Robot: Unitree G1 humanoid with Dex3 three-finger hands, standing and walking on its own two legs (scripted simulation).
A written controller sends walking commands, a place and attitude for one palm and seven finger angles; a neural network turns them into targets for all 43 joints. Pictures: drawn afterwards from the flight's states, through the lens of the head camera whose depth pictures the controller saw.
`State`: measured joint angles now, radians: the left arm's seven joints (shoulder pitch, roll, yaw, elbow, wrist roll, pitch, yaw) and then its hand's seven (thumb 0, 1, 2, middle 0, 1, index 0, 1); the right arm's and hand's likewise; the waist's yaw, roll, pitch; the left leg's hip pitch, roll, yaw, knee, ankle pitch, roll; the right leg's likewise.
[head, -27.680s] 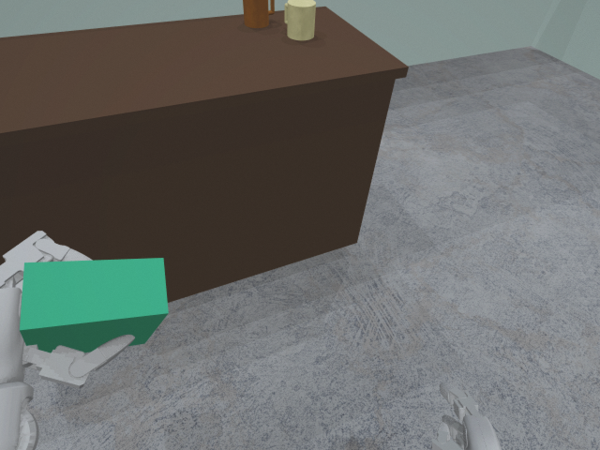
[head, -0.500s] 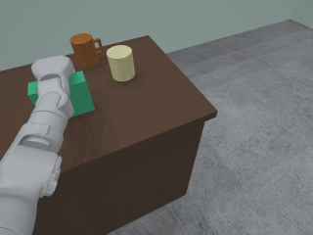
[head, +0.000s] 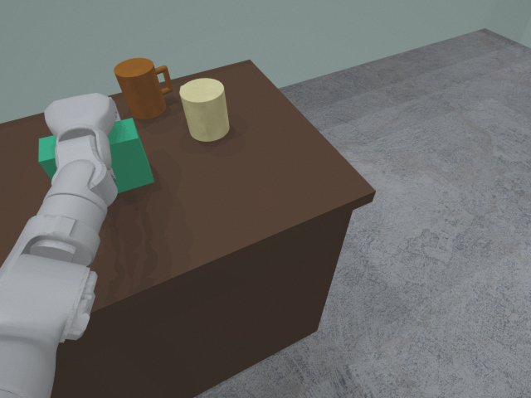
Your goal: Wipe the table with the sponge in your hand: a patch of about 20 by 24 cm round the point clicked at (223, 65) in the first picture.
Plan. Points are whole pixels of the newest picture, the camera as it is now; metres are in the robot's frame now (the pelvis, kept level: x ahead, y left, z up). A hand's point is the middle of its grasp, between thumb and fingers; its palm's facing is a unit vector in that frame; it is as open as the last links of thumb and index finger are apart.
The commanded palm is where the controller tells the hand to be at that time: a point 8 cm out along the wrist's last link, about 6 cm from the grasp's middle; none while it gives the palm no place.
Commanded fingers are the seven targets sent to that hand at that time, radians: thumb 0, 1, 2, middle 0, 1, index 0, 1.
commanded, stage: wipe back along the third lane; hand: left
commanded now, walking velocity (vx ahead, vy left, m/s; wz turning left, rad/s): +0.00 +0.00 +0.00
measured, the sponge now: (105, 171) +0.45 +0.27 +0.10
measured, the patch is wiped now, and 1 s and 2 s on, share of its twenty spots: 0.90 0.90 0.90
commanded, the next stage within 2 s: slide back across to the middle lane in 1.40 s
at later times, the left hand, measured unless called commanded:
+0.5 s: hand (97, 169) +0.41 +0.25 +0.15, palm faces +0.01 +0.00 -1.00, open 9.9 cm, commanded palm +0.37 +0.23 +0.17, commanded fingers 0.00 0.10 1.30 -1.20 -1.60 -1.20 -1.60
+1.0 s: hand (107, 192) +0.36 +0.22 +0.15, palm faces +0.08 -0.03 -1.00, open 9.9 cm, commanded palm +0.32 +0.21 +0.18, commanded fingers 0.00 0.10 1.30 -1.20 -1.60 -1.20 -1.60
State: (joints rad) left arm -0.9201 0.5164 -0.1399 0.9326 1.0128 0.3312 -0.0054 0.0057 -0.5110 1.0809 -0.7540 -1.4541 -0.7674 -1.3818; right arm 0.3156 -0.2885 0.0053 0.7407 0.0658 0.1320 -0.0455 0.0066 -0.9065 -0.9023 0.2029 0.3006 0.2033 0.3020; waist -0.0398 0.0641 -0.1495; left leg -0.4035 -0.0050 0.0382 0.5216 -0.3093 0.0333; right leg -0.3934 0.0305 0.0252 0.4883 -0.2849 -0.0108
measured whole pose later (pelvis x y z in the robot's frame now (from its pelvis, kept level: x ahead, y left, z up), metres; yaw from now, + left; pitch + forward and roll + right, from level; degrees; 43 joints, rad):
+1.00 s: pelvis +0.00 -0.02 +0.00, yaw +2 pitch +3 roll +0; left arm -0.52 0.39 -0.28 0.31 0.96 0.61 -0.06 0.01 -0.48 1.08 -0.72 -1.49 -0.73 -1.42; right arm 0.08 -0.30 0.06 0.66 0.09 0.15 -0.02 0.01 -0.91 -0.90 0.20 0.30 0.20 0.30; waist 0.06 0.10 -0.12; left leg -0.24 -0.02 0.01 0.49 -0.30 0.02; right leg -0.25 0.02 0.00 0.51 -0.32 -0.03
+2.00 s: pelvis -0.02 -0.04 +0.00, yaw +1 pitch +0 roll +1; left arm -0.29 0.49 -0.18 0.04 0.94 0.62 -0.15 0.02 -0.50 1.07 -0.74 -1.46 -0.77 -1.37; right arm 0.02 -0.30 0.07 0.66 0.08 0.12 -0.03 0.01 -0.91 -0.90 0.20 0.30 0.20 0.30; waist 0.09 0.10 -0.08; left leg -0.19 0.01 0.02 0.48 -0.29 -0.01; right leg -0.21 0.04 0.00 0.53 -0.31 -0.06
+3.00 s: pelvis -0.03 -0.03 +0.00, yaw +2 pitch +3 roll +0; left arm -0.60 0.58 -0.05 0.59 0.97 0.28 -0.13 0.01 -0.52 1.08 -0.77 -1.43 -0.80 -1.34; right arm 0.20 -0.31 0.02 0.71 0.08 0.10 -0.08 0.01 -0.91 -0.90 0.20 0.30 0.20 0.30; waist 0.02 0.08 -0.08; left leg -0.29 0.00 -0.01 0.49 -0.26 0.00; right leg -0.28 0.04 -0.02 0.49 -0.27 -0.05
